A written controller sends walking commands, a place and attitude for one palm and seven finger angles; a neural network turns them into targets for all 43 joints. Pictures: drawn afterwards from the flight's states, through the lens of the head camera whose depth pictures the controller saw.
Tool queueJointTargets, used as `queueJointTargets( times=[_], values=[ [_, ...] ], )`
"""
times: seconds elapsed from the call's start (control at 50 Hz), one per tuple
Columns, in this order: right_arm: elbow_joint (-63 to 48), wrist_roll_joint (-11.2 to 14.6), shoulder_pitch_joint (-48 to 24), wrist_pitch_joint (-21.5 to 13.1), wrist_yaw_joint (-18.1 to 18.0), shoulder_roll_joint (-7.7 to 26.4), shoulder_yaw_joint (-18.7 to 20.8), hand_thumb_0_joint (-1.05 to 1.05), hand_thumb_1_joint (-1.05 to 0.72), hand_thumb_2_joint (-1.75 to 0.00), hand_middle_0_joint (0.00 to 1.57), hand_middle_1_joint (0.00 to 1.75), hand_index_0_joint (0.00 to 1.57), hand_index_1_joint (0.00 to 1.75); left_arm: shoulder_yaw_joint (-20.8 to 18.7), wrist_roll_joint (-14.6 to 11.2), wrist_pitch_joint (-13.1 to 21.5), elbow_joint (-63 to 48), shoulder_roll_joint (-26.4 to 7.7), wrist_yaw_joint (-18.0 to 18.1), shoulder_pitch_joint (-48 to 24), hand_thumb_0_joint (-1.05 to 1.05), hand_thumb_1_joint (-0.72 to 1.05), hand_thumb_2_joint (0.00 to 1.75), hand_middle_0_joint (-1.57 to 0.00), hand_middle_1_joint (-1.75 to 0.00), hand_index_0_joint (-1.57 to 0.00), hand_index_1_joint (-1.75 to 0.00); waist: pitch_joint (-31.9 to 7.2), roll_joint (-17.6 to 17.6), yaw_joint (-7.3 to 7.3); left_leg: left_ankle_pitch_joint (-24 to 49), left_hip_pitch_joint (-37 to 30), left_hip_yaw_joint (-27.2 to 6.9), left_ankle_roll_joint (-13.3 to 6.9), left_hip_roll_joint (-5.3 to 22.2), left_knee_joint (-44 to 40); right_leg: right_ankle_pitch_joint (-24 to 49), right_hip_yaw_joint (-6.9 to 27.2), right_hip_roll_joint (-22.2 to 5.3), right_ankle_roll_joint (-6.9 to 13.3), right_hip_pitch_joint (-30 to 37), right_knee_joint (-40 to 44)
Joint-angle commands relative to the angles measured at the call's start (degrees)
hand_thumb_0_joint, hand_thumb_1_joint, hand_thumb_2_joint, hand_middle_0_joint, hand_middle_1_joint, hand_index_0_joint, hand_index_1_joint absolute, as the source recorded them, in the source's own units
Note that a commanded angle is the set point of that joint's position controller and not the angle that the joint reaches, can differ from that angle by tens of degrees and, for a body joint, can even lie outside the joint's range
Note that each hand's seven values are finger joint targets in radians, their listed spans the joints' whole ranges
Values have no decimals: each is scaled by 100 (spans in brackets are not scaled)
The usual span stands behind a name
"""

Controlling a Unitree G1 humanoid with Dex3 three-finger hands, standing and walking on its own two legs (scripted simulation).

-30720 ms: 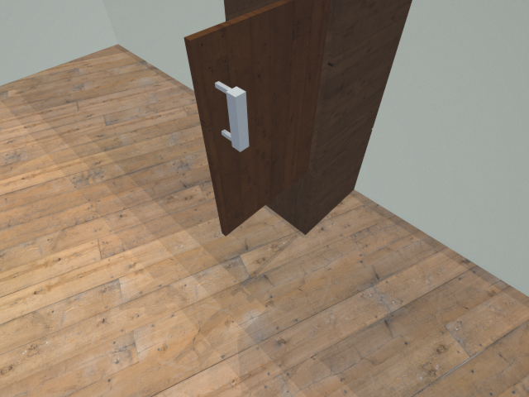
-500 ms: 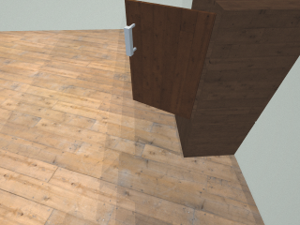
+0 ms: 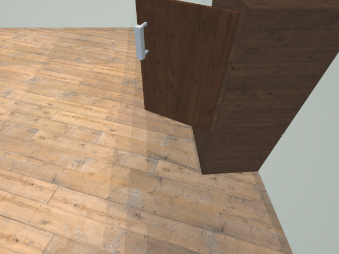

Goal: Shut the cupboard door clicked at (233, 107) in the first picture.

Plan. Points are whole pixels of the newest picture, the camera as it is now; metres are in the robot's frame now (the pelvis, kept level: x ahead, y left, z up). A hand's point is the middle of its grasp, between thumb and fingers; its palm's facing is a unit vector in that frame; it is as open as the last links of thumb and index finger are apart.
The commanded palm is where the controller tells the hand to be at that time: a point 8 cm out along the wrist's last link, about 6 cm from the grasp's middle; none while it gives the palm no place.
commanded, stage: look to check the result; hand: left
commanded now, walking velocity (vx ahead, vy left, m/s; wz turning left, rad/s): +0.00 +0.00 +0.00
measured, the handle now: (142, 40) +0.88 +0.16 +0.08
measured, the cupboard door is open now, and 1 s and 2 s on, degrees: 60 60 60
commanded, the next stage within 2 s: walk to a spot facing it in 0.40 s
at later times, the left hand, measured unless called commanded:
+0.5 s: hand out of the picture +0.00 +0.18 -0.18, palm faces +0.01 -0.98 -0.21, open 7.4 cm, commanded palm none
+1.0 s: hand out of the picture +0.04 +0.23 -0.19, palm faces +0.22 -0.95 -0.21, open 7.4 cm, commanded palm none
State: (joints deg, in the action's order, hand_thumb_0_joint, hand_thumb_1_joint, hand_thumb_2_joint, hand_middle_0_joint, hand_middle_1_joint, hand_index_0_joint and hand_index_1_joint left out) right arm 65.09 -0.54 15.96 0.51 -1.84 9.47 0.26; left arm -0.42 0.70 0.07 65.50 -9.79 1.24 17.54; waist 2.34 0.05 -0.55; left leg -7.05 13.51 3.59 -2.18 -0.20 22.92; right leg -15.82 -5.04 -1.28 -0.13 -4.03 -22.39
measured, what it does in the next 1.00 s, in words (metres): lifts its right foot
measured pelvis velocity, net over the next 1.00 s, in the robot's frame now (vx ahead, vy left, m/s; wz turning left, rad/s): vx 0.01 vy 0.03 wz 0.24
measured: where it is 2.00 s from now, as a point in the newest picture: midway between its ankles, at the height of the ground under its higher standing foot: outside the picture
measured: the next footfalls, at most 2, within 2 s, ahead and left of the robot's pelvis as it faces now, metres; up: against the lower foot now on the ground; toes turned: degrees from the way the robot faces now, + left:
right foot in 1.36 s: +0.11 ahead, -0.12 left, +0.00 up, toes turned +29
left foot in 1.74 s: -0.03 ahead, +0.11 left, +0.00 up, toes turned +47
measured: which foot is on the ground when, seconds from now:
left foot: down 0.00-1.00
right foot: down 0.00-0.86, up 0.88-1.00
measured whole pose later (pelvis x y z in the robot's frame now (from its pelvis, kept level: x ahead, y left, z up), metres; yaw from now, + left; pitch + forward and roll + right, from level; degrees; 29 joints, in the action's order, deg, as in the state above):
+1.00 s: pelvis +0.01 +0.03 -0.02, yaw +14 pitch +0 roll -2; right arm 55.9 -1.6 12.8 1.6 -0.8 10.9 2.4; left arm -3.7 1.3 -3.4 55.3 -12.3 1.2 8.6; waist 7.4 1.0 -2.0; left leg -14.0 21.6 1.9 -4.8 -2.2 35.3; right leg -27.5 -2.1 -4.3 -2.3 -23.9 -63.8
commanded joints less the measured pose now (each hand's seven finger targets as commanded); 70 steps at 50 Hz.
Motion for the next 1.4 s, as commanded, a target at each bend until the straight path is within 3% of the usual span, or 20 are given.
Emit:
queueJointTargets(
  times=[0.0,0.46,0.56,0.66,0.72,0.76,0.8,0.82,0.84,0.86,0.9,0.94,1.0,1.16,1.28,1.3,1.32,1.34,1.36,1.38],
  values=[
    [-193,-10,200,-55,-32,709,120,0,-90,-90,20,30,20,30,-126,-4,22,-74,-661,59,447,0,90,90,-20,-30,-20,-30,270,-98,28,-137,-298,-733,16,591,-436,-59,542,-521,282,-746,612],
    [-256,6,-190,-79,-19,1030,170,0,-90,-90,20,30,20,30,-151,16,73,-107,-934,33,207,0,90,90,-20,-30,-20,-30,155,-39,29,149,-552,-715,9,651,-430,185,582,-541,279,-693,706],
    [-289,-3,-78,-5,11,686,107,0,-90,-90,20,30,20,30,-146,6,-22,-137,-690,78,301,0,90,90,-20,-30,-20,-30,155,-15,43,490,-194,-701,60,583,-129,406,386,-637,208,-522,369],
    [-586,-22,-158,98,66,726,220,0,-90,-90,20,30,20,30,-366,45,-108,-480,-1058,116,201,0,90,90,-20,-30,-20,-30,18,503,118,443,688,-455,129,272,1060,940,458,-1299,591,-214,105],
    [-842,-65,-354,197,98,656,332,0,-90,-90,20,30,20,30,-443,101,-103,-776,-1133,140,-119,0,90,90,-20,-30,-20,-30,304,864,95,-1774,1318,-182,261,224,2846,2062,568,-2119,1130,-408,188],
    [-1019,-30,-369,190,147,648,363,0,-90,-90,20,30,20,30,-499,147,-96,-946,-1189,168,-336,0,90,90,-20,-30,-20,-30,369,830,25,-2174,1429,-212,271,416,2832,2751,294,-2263,1107,-323,-137],
    [-1023,-39,-92,164,185,657,354,0,-90,-90,20,30,20,30,-540,106,-82,-1068,-1299,139,-458,0,90,90,-20,-30,-20,-30,237,481,-147,-1213,845,13,263,366,1528,3128,-274,-1930,689,-295,-1084],
    [-963,-76,341,116,189,801,370,0,-90,-90,20,30,20,30,-532,53,-101,-1138,-1253,115,-405,0,90,90,-20,-30,-20,-30,-57,-168,-303,655,28,-256,105,388,767,2577,-577,-1519,273,-727,-2073],
    [-969,-134,642,51,146,1298,452,0,-90,-90,20,30,20,30,-498,-32,-140,-1264,-902,87,-113,0,90,90,-20,-30,-20,-30,-331,-1889,-302,3019,-613,-2383,-564,1516,130,47,-744,-599,-257,-1848,-3480],
    [-878,-76,842,70,76,1559,504,0,-90,-90,20,30,20,30,-396,-20,-170,-1478,-855,99,-481,0,90,90,-20,-30,-20,-30,-464,-2114,-405,3657,-738,-3243,-1070,2113,-269,-2400,3,-229,-252,-2280,-4310],
    [-1012,-124,549,88,34,1529,540,0,-90,-90,20,30,20,30,-479,40,-255,-1539,-825,99,-830,0,90,90,-20,-30,-20,-30,-360,-1125,-347,280,-114,-3136,-825,1918,-733,-1742,571,-425,-130,-2488,-4620],
    [-1188,-139,135,66,6,1400,492,0,-90,-90,20,30,20,30,-509,76,-232,-1545,-843,39,-960,0,90,90,-20,-30,-20,-30,-159,-658,-203,-767,207,-2878,-602,1570,-856,-893,746,-435,-217,-2670,-4612],
    [-1266,-120,4,5,-7,1358,502,0,-90,-90,20,30,20,30,-499,78,-164,-1544,-750,-12,-793,0,90,90,-20,-30,-20,-30,-505,-268,-85,-166,-209,-2427,-600,1292,-703,-488,679,-337,-325,-2704,-4188],
    [-1353,-123,48,107,70,1447,619,0,-90,-90,20,30,20,30,-469,92,-186,-1861,-837,-6,-1000,0,90,90,-20,-30,-20,-30,-614,-978,-180,-219,-408,-2742,-667,1012,-642,-669,613,-24,-407,-2519,-2949],
    [-1606,-109,-408,207,109,1440,708,0,-90,-90,20,30,20,30,-487,23,-175,-1779,-961,46,-343,0,90,90,-20,-30,-20,-30,-702,-1052,106,-345,538,-2921,-435,637,-359,-355,509,307,-234,-793,-967],
    [-1680,-70,-576,227,125,1338,702,0,-90,-90,20,30,20,30,-536,27,-159,-1719,-1092,62,-6,0,90,90,-20,-30,-20,-30,-689,-834,292,-983,1248,-2703,-214,380,-178,-26,545,174,-165,3,-228],
    [-1718,-14,-511,255,167,1026,688,0,-90,-90,20,30,20,30,-619,110,-104,-1756,-1495,92,113,0,90,90,-20,-30,-20,-30,-610,400,337,-1966,2078,-1996,187,-241,965,-902,1654,-861,187,429,801],
    [-1785,-27,-427,234,162,803,685,0,-90,-90,20,30,20,30,-639,184,-101,-1906,-1860,122,-232,0,90,90,-20,-30,-20,-30,-278,1660,303,-2399,2653,-948,538,-922,3131,-1641,3507,-2531,878,-268,1513],
    [-1731,-117,-372,254,190,1204,748,0,-90,-90,20,30,20,30,-540,93,-137,-2029,-1695,162,-801,0,90,90,-20,-30,-20,-30,-38,968,14,-2401,2181,-1156,447,-437,4195,-1349,2954,-2653,1025,-1310,1357],
    [-1753,-147,-4,305,249,946,704,0,-90,-90,20,30,20,30,-495,96,-179,-2223,-1563,154,-1396,0,90,90,-20,-30,-20,-30,-55,672,-379,-2112,2006,-974,431,-449,4690,-751,2210,-2249,970,-1533,1064]
  ],
)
